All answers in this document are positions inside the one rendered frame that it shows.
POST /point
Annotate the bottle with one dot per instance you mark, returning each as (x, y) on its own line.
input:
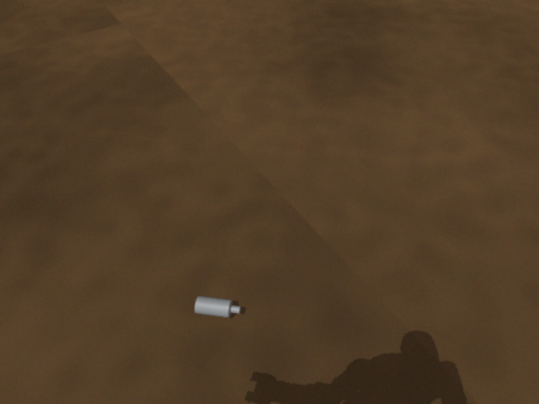
(215, 307)

